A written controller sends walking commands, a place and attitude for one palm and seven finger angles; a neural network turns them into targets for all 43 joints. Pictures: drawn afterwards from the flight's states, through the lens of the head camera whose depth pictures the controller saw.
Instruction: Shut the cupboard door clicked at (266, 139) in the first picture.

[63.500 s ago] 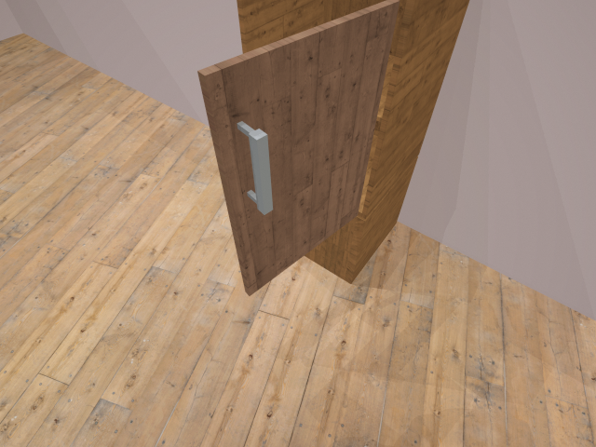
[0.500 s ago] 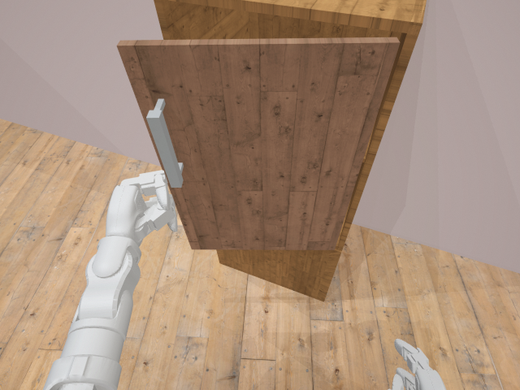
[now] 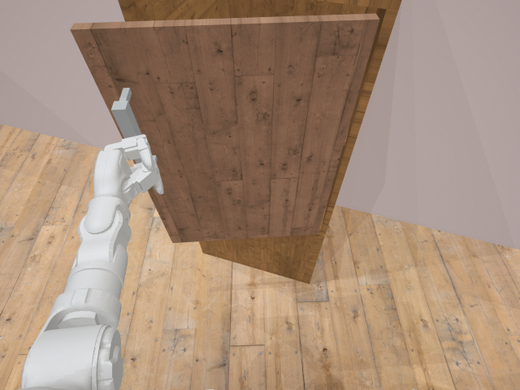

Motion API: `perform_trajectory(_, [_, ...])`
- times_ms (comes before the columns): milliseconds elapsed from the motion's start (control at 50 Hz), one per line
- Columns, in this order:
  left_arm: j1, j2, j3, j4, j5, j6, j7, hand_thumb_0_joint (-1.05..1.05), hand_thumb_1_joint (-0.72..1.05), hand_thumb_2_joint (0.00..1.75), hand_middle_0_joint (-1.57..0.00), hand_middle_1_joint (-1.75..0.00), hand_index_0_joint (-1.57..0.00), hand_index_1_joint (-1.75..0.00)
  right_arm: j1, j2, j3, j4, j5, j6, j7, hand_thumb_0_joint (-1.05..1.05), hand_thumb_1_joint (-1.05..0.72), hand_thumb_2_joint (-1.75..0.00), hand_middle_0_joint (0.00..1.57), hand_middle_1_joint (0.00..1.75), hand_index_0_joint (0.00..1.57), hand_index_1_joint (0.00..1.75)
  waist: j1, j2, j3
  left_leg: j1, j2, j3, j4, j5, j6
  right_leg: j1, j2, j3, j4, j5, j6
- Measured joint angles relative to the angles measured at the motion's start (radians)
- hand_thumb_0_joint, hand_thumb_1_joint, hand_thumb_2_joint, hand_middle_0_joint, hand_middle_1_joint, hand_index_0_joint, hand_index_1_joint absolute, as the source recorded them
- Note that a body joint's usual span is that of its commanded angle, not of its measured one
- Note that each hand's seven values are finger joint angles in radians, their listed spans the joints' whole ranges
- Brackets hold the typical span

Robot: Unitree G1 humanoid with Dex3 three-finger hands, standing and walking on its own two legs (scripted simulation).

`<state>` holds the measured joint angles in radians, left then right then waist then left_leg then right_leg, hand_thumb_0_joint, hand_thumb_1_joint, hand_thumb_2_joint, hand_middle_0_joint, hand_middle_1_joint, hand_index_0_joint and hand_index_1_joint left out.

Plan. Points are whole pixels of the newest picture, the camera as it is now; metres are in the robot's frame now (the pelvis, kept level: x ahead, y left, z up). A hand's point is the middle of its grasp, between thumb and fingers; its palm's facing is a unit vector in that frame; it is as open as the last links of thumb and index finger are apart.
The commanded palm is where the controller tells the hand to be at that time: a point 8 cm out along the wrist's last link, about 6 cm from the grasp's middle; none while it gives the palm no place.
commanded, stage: bring the fist close to the handle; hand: left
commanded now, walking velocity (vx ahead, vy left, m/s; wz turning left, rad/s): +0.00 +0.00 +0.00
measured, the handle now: (139, 138) +0.50 +0.21 +0.10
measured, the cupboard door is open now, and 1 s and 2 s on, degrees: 21 11 2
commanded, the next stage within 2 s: push the door shut along its arc in 0.16 s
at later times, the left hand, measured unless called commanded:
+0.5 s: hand (152, 167) +0.43 +0.17 +0.10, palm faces +0.02 -1.00 -0.01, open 3.1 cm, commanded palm +0.41 +0.22 +0.10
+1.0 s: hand (169, 139) +0.49 +0.16 +0.10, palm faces -0.11 -0.99 -0.01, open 3.1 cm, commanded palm +0.49 +0.20 +0.10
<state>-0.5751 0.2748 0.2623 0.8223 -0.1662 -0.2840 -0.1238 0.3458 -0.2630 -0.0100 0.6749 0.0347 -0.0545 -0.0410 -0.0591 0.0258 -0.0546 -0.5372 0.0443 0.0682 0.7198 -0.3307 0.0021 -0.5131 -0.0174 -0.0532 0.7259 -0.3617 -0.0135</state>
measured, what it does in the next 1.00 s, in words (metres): stands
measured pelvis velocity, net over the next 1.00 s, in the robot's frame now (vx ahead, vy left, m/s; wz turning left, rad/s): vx -0.01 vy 0.01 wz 0.01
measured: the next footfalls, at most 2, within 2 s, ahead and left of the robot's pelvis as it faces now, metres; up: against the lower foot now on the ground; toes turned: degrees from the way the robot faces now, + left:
none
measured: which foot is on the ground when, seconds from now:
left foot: down 0.00-1.00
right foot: down 0.00-1.00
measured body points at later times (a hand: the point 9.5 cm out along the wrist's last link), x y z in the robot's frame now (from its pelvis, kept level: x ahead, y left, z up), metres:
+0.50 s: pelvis +0.00 +0.01 +0.00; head +0.04 +0.01 +0.45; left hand +0.42 +0.23 +0.11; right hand +0.10 -0.24 -0.11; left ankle +0.01 +0.12 -0.71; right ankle +0.00 -0.11 -0.71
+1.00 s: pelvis -0.01 +0.01 -0.02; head +0.08 +0.02 +0.42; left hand +0.49 +0.21 +0.10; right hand -0.02 -0.27 -0.13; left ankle +0.01 +0.12 -0.71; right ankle +0.00 -0.11 -0.71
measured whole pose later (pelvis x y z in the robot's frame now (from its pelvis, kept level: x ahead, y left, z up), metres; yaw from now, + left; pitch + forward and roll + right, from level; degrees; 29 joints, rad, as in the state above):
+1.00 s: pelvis -0.01 +0.01 -0.02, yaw +1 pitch +15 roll -2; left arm -1.01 0.47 0.28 1.24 -0.13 -0.31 -0.28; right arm 0.41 -0.29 0.00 0.71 0.02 -0.07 -0.04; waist -0.17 0.02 -0.06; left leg -0.77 0.05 0.04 0.85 -0.35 0.02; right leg -0.72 -0.02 -0.07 0.82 -0.37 0.00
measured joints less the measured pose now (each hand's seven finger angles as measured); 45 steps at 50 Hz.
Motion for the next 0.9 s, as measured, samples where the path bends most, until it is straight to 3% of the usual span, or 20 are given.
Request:
perform_trajectory(340, [0.007, -0.027, -0.029, -0.017, 0.005, 0.001, 0.012, 0.01, 0.90, 0.90, -1.30, -1.50, -1.30, -1.50, -0.035, 0.016, 0.009, -0.013, 0.002, 0.002, 0.003, 0.01, -0.91, -0.90, 0.20, 0.30, 0.20, 0.30, 0.011, -0.001, -0.012, 0.002, -0.007, -0.002, 0.010, -0.007, 0.011, 0.011, -0.006, -0.001, -0.006, 0.001, 0.011])
perform_trajectory(540, [-0.125, 0.017, -0.037, 0.132, 0.014, -0.019, -0.037, 0.01, 0.90, 0.90, -1.30, -1.50, -1.30, -1.50, -0.057, 0.014, 0.021, -0.015, 0.002, -0.006, -0.001, 0.00, -0.90, -0.90, 0.20, 0.30, 0.20, 0.30, 0.001, -0.004, -0.008, -0.034, -0.012, -0.014, 0.037, -0.009, 0.014, -0.017, -0.012, -0.011, 0.017, -0.002, 0.013])
perform_trajectory(680, [-0.235, 0.071, -0.028, 0.255, 0.011, -0.039, -0.082, 0.01, 0.90, 0.90, -1.30, -1.50, -1.32, -1.50, -0.028, 0.001, 0.023, 0.004, -0.002, -0.010, 0.000, 0.00, -0.90, -0.90, 0.20, 0.30, 0.20, 0.30, -0.021, -0.007, -0.006, -0.091, -0.013, -0.023, 0.067, -0.010, 0.015, -0.069, -0.014, -0.020, 0.044, -0.006, 0.012])
perform_trajectory(900, [-0.381, 0.154, -0.002, 0.380, 0.016, -0.039, -0.142, 0.01, 0.90, 0.90, -1.30, -1.50, -1.32, -1.50, 0.039, -0.025, 0.015, 0.040, -0.012, -0.017, 0.001, 0.00, -0.91, -0.90, 0.20, 0.30, 0.20, 0.30, -0.081, -0.004, -0.004, -0.196, -0.004, -0.028, 0.117, -0.017, 0.015, -0.168, -0.007, -0.022, 0.084, -0.008, 0.010])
